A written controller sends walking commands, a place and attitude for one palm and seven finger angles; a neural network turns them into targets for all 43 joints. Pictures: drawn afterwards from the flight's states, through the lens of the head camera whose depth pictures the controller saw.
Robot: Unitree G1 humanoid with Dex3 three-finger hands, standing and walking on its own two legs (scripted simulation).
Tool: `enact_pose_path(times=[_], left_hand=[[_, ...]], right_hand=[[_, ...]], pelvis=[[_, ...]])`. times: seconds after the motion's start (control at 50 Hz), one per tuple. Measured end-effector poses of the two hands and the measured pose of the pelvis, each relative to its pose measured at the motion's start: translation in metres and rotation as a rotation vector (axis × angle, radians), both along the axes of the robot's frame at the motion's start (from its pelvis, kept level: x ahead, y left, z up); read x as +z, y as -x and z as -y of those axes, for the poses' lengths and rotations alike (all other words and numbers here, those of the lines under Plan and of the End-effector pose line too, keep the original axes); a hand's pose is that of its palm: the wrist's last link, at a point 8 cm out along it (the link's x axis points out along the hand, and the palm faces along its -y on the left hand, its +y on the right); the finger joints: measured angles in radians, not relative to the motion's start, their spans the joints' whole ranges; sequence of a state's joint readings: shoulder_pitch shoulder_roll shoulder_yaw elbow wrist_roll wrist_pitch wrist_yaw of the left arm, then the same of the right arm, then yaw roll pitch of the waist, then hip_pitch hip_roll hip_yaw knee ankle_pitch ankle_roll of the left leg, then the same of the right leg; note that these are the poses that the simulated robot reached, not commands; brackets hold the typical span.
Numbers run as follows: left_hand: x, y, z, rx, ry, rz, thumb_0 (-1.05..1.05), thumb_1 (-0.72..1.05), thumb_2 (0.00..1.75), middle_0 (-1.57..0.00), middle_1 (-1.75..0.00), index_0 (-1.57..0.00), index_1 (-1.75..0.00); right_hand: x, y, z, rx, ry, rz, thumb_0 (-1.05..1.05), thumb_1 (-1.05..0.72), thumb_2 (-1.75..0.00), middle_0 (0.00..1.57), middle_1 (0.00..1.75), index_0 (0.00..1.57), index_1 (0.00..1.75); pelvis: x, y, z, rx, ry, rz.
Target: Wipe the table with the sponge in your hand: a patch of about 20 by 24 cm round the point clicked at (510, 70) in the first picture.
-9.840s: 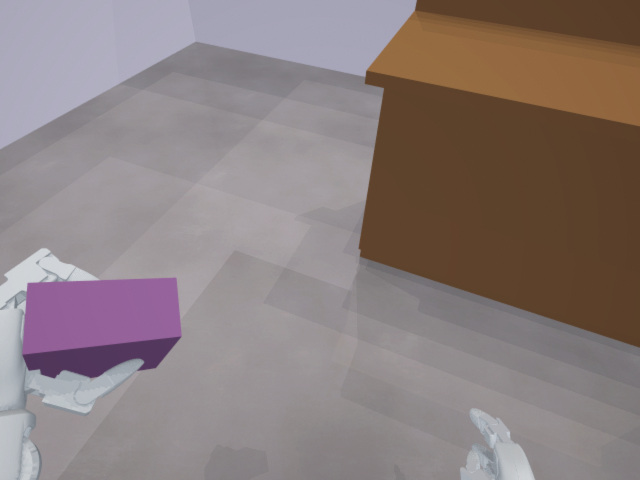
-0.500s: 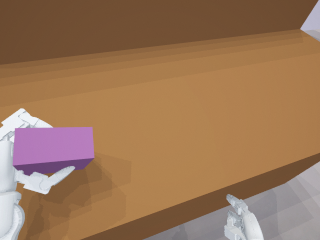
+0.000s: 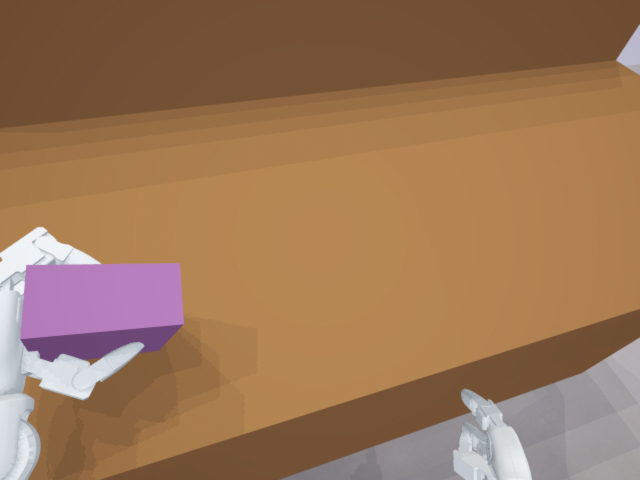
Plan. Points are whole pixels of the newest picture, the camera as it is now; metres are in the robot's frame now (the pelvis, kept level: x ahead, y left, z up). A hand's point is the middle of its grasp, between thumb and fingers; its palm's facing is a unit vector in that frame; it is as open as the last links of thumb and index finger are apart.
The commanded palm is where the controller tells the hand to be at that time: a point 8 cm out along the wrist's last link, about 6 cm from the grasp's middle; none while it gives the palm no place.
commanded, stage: shuffle to correct the standing spot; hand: left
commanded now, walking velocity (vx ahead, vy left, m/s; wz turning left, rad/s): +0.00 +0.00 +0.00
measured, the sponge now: (126, 314) +0.23 +0.22 +0.13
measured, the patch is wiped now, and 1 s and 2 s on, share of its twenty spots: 0.00 0.00 0.00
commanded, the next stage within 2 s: come to a stop and stand still in 0.90 s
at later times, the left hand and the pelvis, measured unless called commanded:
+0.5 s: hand (136, 339) +0.20 +0.19 +0.16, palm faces +0.30 -0.84 -0.45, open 9.8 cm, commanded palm +0.14 +0.23 +0.18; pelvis -0.03 -0.04 -0.01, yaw -2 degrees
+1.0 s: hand (150, 415) +0.14 +0.15 +0.17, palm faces +0.31 -0.84 -0.44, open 9.8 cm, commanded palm +0.08 +0.19 +0.18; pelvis -0.09 -0.08 -0.01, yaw -2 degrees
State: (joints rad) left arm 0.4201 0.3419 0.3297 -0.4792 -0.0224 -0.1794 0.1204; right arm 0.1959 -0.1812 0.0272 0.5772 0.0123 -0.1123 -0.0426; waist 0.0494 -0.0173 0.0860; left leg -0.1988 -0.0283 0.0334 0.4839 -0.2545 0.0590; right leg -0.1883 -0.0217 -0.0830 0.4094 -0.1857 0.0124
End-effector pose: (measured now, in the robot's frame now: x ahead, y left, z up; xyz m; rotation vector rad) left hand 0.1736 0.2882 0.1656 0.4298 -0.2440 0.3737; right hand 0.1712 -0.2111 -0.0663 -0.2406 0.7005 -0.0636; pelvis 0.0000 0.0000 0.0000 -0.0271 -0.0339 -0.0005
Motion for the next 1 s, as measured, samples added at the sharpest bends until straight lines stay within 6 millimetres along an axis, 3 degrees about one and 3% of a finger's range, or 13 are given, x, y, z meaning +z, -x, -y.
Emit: enact_pose_path(times=[0.14,0.36,0.5,0.6,0.72,0.84,0.92,1.0], left_hand=[[0.005,-0.002,0.007,-0.006,-0.008,0.015,-0.01,-0.47,1.01,-0.78,-1.34,-0.77,-1.33],[0.007,-0.005,0.033,-0.076,-0.049,-0.002,-0.01,-0.47,1.01,-0.78,-1.34,-0.77,-1.33],[0.01,0.014,0.056,-0.117,-0.106,-0.007,-0.01,-0.47,1.01,-0.78,-1.34,-0.77,-1.33],[0.012,0.027,0.066,-0.127,-0.105,0.026,-0.01,-0.47,1.01,-0.78,-1.34,-0.78,-1.33],[0.012,0.04,0.059,-0.121,-0.088,0.055,-0.01,-0.47,1.01,-0.78,-1.34,-0.78,-1.33],[0.004,0.057,0.049,-0.075,-0.09,-0.009,-0.01,-0.47,1.01,-0.78,-1.34,-0.78,-1.33],[0.014,0.068,0.066,-0.087,-0.086,0.011,-0.01,-0.47,1.01,-0.78,-1.34,-0.78,-1.33],[0.018,0.073,0.093,-0.132,-0.125,0.059,-0.01,-0.47,1.01,-0.78,-1.34,-0.78,-1.33]], right_hand=[[0.002,0.005,0.006,-0.004,-0.005,0.005,0.02,-0.9,-0.9,0.21,0.3,0.2,0.3],[-0.001,0.015,0.033,-0.037,-0.003,-0.005,0.02,-0.9,-0.9,0.21,0.3,0.2,0.3],[-0.012,0.028,0.052,-0.034,-0.003,-0.012,0.01,-0.9,-0.9,0.21,0.3,0.2,0.3],[-0.019,0.047,0.068,-0.056,0.021,-0.043,0.01,-0.9,-0.9,0.21,0.3,0.2,0.3],[-0.014,0.078,0.075,-0.088,0.078,-0.095,0.02,-0.9,-0.9,0.21,0.3,0.2,0.3],[-0.01,0.098,0.068,-0.088,0.061,-0.11,0.02,-0.9,-0.9,0.21,0.3,0.2,0.3],[-0.009,0.102,0.067,-0.055,0.006,-0.098,0.02,-0.9,-0.9,0.21,0.3,0.2,0.3],[-0.015,0.099,0.075,-0.02,-0.037,-0.049,0.01,-0.9,-0.9,0.21,0.3,0.2,0.3]], pelvis=[[0.001,0.003,0.007,-0.004,0.001,-0.008],[-0.002,0.015,0.026,-0.023,-0.01,-0.022],[-0.009,0.032,0.045,-0.029,-0.006,-0.035],[-0.012,0.045,0.052,-0.022,-0.007,-0.052],[-0.009,0.054,0.05,0.004,-0.016,-0.094],[-0.003,0.069,0.055,0.003,-0.006,-0.059],[-0.001,0.076,0.064,-0.025,0.029,-0.041],[-0.011,0.086,0.081,-0.03,0.034,-0.016]])
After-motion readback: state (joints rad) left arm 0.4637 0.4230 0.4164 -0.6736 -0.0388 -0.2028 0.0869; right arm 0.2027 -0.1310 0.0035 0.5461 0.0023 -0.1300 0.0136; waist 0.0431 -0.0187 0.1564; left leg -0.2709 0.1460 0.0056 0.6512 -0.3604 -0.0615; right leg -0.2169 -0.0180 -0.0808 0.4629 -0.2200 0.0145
